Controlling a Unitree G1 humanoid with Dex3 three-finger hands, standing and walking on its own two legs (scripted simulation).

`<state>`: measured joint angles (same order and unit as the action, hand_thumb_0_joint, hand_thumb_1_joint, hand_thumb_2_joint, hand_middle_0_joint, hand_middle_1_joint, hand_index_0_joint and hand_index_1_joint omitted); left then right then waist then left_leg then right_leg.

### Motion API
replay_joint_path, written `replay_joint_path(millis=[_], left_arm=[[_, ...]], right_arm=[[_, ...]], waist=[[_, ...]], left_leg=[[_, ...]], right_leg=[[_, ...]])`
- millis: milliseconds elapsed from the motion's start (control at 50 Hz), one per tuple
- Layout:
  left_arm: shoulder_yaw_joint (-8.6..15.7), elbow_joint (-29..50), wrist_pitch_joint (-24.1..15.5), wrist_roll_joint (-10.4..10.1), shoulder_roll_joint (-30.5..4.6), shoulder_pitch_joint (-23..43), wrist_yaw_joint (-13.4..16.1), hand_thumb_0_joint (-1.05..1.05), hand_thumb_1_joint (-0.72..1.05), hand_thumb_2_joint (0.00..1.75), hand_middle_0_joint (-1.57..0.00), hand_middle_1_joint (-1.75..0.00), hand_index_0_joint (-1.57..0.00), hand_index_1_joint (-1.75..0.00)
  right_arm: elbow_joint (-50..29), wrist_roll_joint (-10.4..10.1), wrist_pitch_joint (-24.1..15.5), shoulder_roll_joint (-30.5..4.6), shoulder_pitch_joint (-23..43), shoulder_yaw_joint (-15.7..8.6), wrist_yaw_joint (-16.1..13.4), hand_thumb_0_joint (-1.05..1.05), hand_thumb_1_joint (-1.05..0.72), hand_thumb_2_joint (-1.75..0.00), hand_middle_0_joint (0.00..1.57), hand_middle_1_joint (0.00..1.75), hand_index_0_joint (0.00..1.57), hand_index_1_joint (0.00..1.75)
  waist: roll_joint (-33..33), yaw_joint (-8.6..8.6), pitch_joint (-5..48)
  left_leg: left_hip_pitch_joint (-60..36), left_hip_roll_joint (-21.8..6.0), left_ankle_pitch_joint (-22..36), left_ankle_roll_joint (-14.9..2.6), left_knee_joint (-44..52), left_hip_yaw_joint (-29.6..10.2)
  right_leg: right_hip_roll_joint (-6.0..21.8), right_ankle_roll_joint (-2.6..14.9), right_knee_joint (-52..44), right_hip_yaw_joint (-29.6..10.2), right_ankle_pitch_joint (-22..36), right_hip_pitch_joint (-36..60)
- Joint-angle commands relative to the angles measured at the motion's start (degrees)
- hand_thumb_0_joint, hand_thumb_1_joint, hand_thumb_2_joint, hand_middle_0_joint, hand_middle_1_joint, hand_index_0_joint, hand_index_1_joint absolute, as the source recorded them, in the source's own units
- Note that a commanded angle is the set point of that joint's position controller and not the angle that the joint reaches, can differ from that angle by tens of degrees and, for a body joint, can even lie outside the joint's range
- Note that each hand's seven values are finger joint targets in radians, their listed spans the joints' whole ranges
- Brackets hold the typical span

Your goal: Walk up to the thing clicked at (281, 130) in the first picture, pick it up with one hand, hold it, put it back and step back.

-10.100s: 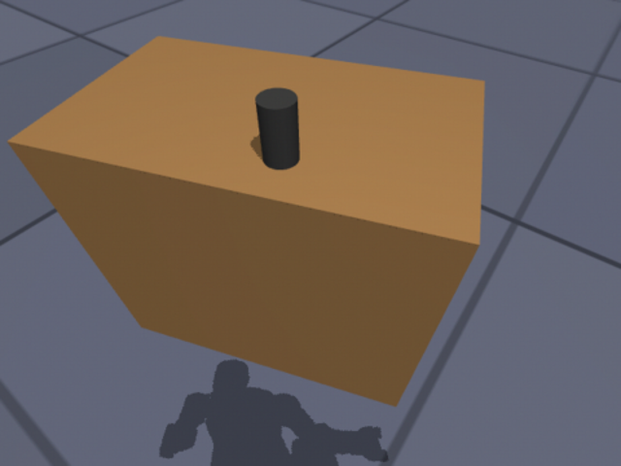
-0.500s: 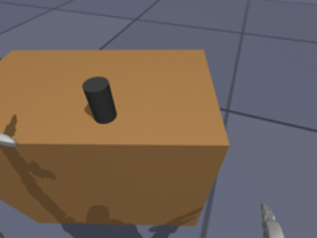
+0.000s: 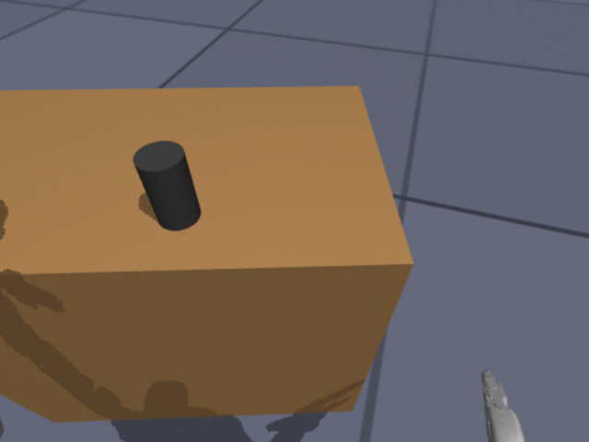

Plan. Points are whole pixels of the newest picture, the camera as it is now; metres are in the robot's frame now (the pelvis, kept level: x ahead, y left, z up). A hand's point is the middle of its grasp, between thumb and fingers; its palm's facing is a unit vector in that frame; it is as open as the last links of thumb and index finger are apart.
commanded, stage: go down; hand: left
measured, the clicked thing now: (170, 187) +0.48 +0.22 +0.09
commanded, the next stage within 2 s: approach in 1.38 s
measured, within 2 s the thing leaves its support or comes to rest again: neither
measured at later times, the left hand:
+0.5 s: hand out of the picture +0.37 +0.39 +0.22, palm faces +0.24 -0.97 -0.02, open 17.7 cm
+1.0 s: hand out of the picture +0.39 +0.39 +0.22, palm faces +0.23 -0.97 -0.01, open 17.7 cm
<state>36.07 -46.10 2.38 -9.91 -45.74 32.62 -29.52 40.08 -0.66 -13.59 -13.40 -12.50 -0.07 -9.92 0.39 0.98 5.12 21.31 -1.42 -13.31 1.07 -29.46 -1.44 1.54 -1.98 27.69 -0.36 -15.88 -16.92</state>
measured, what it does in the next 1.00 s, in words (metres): stands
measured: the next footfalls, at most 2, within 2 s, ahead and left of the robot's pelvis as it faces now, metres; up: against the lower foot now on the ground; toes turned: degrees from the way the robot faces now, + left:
none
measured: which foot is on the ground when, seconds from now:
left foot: down 0.00-1.00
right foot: down 0.00-1.00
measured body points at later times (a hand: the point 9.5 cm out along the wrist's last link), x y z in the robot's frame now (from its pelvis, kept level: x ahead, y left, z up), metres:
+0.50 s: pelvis +0.02 +0.00 +0.00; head +0.03 +0.01 +0.45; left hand +0.35 +0.44 +0.22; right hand +0.17 -0.26 -0.08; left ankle +0.02 +0.13 -0.74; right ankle -0.02 -0.14 -0.74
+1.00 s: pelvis +0.02 +0.00 +0.00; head +0.04 +0.01 +0.45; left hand +0.37 +0.44 +0.23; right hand +0.16 -0.26 -0.08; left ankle +0.02 +0.13 -0.74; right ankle -0.02 -0.14 -0.74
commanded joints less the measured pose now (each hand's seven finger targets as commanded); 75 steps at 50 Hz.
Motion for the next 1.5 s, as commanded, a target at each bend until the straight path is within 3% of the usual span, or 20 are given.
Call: replay_joint_path(millis=[0, 80, 120, 160, 260, 420, 500, 520, 540, 560, 640, 720, 780, 880, 920, 1080, 1180, 1380, 1440, 1480], left_arm=[[2.48, 10.7, -2.26, -1.86, -22.16, 19.21, -1.23, 0.0, -0.59, 0.07, -0.04, -0.02, -0.03, -0.04], [2.39, 11.81, -1.59, -2.26, -22.93, 21.95, -1.68, 0.0, -0.61, 0.07, -0.04, -0.02, -0.03, -0.04], [2.05, 13.15, -1.5, -2.16, -22.75, 23.15, -1.53, 0.0, -0.61, 0.07, -0.04, -0.03, -0.03, -0.04], [2.78, 12.81, -1.39, -1.88, -23.94, 23.49, -1.36, 0.0, -0.61, 0.07, -0.04, -0.02, -0.03, -0.04], [3.64, 11.88, -0.42, -2.22, -23.63, 20.98, -2.01, 0.0, -0.61, 0.04, -0.05, -0.02, -0.05, -0.03], [4.84, 9.88, 1.75, -2.22, -26.21, 21.58, -3.09, 0.0, -0.61, 0.05, -0.04, -0.02, -0.04, -0.03], [4.63, 9.14, 2.05, -1.65, -27.68, 25.17, -3.39, 0.0, -0.61, 0.05, -0.04, -0.02, -0.04, -0.03], [3.85, 8.2, 2.39, -1.61, -26.8, 25.11, -3.49, 0.0, -0.61, 0.05, -0.04, -0.02, -0.04, -0.03], [3.54, 8.44, 2.17, -1.61, -27.19, 26.98, -3.74, 0.0, -0.61, 0.04, -0.04, -0.02, -0.04, -0.03], [3.66, 7.32, 2.36, -1.35, -27.27, 26.56, -3.88, 0.0, -0.61, 0.05, -0.04, -0.02, -0.03, -0.03], [2.23, 5.43, 2.54, -1.3, -27.01, 28.27, -4.48, 0.0, -0.61, 0.04, -0.04, -0.02, -0.04, -0.03], [1.2, 1.76, 2.9, -0.76, -26.44, 26.76, -4.4, 0.0, -0.61, 0.05, -0.04, -0.03, -0.04, -0.04], [3.16, 4.28, 2.24, -0.54, -30.05, 29.4, -3.98, 0.0, -0.59, 0.05, -0.04, -0.03, -0.04, -0.03], [3.91, 5.75, 1.24, -0.07, -30.9, 30.05, -2.75, 0.0, -0.57, 0.04, -0.04, -0.02, -0.04, -0.03], [3.06, 3.59, 1.86, -0.42, -28.39, 26.33, -2.89, 0.0, -0.56, 0.05, -0.04, -0.03, -0.04, -0.03], [3.97, 5.94, 2.61, -1.73, -28.23, 24.25, -4.67, 0.0, -0.58, 0.03, -0.04, -0.02, -0.05, -0.03], [4.12, 6.66, 2.79, -1.06, -28.82, 25.45, -3.65, 0.0, -0.61, 0.03, -0.04, -0.03, -0.05, -0.04], [1.37, 6.26, 2.04, -1.63, -25.08, 25.77, -4.14, 0.0, -0.57, 0.04, -0.04, -0.03, -0.05, -0.03], [2.01, 7.96, 2.09, -1.45, -27.15, 27.95, -3.92, 0.0, -0.58, 0.03, -0.04, -0.03, -0.05, -0.03], [4.55, 8.8, 2.13, -1.21, -30.64, 28.32, -3.38, 0.0, -0.58, 0.03, -0.06, -0.04, -0.05, -0.05]], right_arm=[[-6.61, 0.0, -2.65, -5.9, 1.24, -0.71, -0.35, 0.0, 0.53, -0.06, 0.05, 0.05, 0.05, 0.05], [-8.08, 0.04, -3.07, -9.28, 4.31, -3.08, -1.08, 0.0, 0.53, -0.06, 0.05, 0.05, 0.05, 0.05], [-7.66, -0.06, -3.24, -8.37, 5.27, -2.38, -1.04, 0.0, 0.53, -0.06, 0.05, 0.05, 0.05, 0.05], [-8.4, 0.02, -3.41, -10.55, 4.5, -3.8, -1.31, 0.0, 0.52, -0.06, 0.05, 0.05, 0.05, 0.05], [-5.72, 0.06, -2.96, -8.82, 3.38, -2.98, -1.1, 0.0, 0.52, -0.06, 0.05, 0.05, 0.05, 0.05], [-5.96, 0.02, -1.96, -7.79, 3.29, -1.68, -0.83, 0.0, 0.53, -0.06, 0.05, 0.05, 0.05, 0.05], [-8.15, 0.04, -2.19, -9.35, 4.68, -2.48, -1.28, 0.0, 0.51, -0.06, 0.05, 0.05, 0.05, 0.05], [-6.87, -0.03, -2.03, -8.13, 5.3, -1.92, -1.38, 0.0, 0.51, -0.06, 0.05, 0.05, 0.05, 0.05], [-8.74, 0.09, -2.09, -9.71, 5.18, -2.67, -1.49, 0.0, 0.51, -0.06, 0.05, 0.05, 0.05, 0.05], [-7.64, 0.13, -2.03, -8.75, 4.86, -1.93, -1.49, 0.0, 0.51, -0.06, 0.05, 0.05, 0.05, 0.05], [-9.18, 0.19, -2.18, -8.6, 4.33, -1.23, -1.78, 0.0, 0.52, -0.06, 0.05, 0.05, 0.05, 0.05], [-9.31, 0.29, -1.67, -9.65, 1.86, -2.15, -1.7, 0.0, 0.53, -0.06, 0.05, 0.05, 0.05, 0.05], [-10.4, 0.27, -1.47, -10.15, 1.45, -2.84, -1.56, 0.0, 0.53, -0.06, 0.05, 0.05, 0.05, 0.05], [-11.47, -0.08, -1.9, -8.92, 4.27, -2.07, -1.36, 0.0, 0.52, -0.06, 0.05, 0.05, 0.05, 0.05], [-10.39, -0.24, -1.57, -7.82, 3.74, -1.18, -1.22, 0.0, 0.52, -0.06, 0.05, 0.05, 0.05, 0.05], [-10.8, -0.16, -1.06, -8.5, 2.54, -1.59, -1.45, 0.0, 0.52, -0.06, 0.05, 0.05, 0.05, 0.05], [-11.7, -0.03, -1.24, -11.15, 1.13, -4.21, -1.97, 0.0, 0.51, -0.06, 0.05, 0.05, 0.05, 0.05], [-10.01, -0.16, -2.06, -8.62, 3.04, -1.97, -1.46, 0.0, 0.52, -0.06, 0.05, 0.05, 0.05, 0.05], [-8.96, 0.0, -2.24, -9.67, 2.54, -2.76, -1.85, 0.0, 0.52, -0.06, 0.05, 0.05, 0.05, 0.05], [-10.85, 0.11, -2.26, -10.51, 2.97, -2.72, -1.76, 0.0, 0.53, -0.05, 0.05, 0.05, 0.05, 0.05]], waist=[[8.45, -0.48, 14.02], [7.57, -0.35, 14.13], [9.26, -0.61, 13.72], [8.83, -0.1, 15.85], [9.01, -0.87, 17.37], [8.53, -1.33, 16.35], [8.01, -0.01, 16.56], [7.86, -0.71, 15.92], [7.42, 0.79, 17.66], [7.77, 0.07, 17.1], [6.7, 1.33, 17.17], [7.01, 1.22, 15.98], [9.82, 0.79, 19.13], [8.72, -0.42, 18.71], [9.26, -1.2, 17.25], [8.56, -0.61, 19.18], [7.36, 0.71, 16.39], [10.74, 0.26, 15.36], [11.27, 0.55, 16.38], [11.02, -0.44, 19.74]], left_leg=[[-13.85, 1.84, 13.35, -2.2, 2.15, 1.48], [-14.19, 1.65, 13.37, -2.26, 2.27, 1.24], [-14.37, 1.69, 12.05, -1.99, 2.63, 1.12], [-16.11, 1.07, 14.93, -1.65, 2.26, 0.44], [-17.76, 0.73, 24.04, -1.7, 0.16, 0.19], [-14.67, 1.47, 24.29, -2.22, -0.05, 0.97], [-15.11, 1.51, 21.05, -2.3, 0.44, 0.93], [-14.51, 1.59, 20.5, -2.41, 0.5, 0.76], [-15.84, 1.62, 20.92, -2.56, 0.01, 0.87], [-15.59, 1.43, 20.92, -2.38, 0.16, 0.54], [-15.15, 1.93, 16.81, -2.8, 0.18, 1.0], [-14.78, 1.73, 17.78, -2.58, -0.03, 0.9], [-16.6, 1.46, 20.63, -2.16, -0.54, 0.59], [-14.23, 1.57, 17.93, -2.29, -0.19, 0.71], [-13.39, 1.36, 18.56, -2.05, 0.27, 0.47], [-15.03, 1.23, 23.4, -2.38, -0.93, 0.61], [-14.61, 1.57, 18.34, -2.5, -0.14, 0.78], [-14.22, 1.29, 16.11, -1.92, 0.07, 0.31], [-14.72, 1.23, 15.94, -1.88, 0.09, 0.21], [-15.66, 1.0, 19.48, -1.75, -0.78, -0.05]], right_leg=[[-1.8, 1.83, -3.58, 3.12, 12.92, -1.76], [-1.96, 2.03, -3.64, 3.13, 12.53, -2.59], [-1.95, 2.29, -3.77, 3.26, 10.98, -3.24], [-2.32, 2.38, -3.23, 3.72, 12.48, -3.19], [-2.24, 2.21, -2.39, 3.75, 17.92, -2.73], [-1.78, 1.88, -2.47, 3.33, 20.15, -0.78], [-1.83, 1.77, -2.74, 3.26, 18.13, -1.16], [-1.77, 1.79, -2.65, 3.29, 17.86, -1.28], [-1.71, 1.57, -2.8, 2.98, 18.59, -1.72], [-1.89, 1.77, -2.64, 3.22, 17.99, -2.39], [-1.65, 1.37, -3.21, 3.02, 16.28, -2.67], [-1.86, 1.78, -2.76, 3.2, 16.15, -4.19], [-1.98, 2.11, -2.59, 3.38, 16.77, -4.37], [-1.84, 1.93, -2.84, 3.1, 15.57, -2.41], [-2.0, 2.35, -2.48, 3.36, 15.32, -2.26], [-2.07, 1.89, -1.93, 3.31, 19.42, -1.48], [-2.05, 1.8, -2.56, 3.28, 15.76, -3.94], [-2.07, 2.34, -2.32, 3.48, 12.98, -5.06], [-2.15, 2.34, -2.32, 3.5, 13.05, -4.91], [-2.27, 2.45, -1.79, 3.59, 14.9, -3.72]])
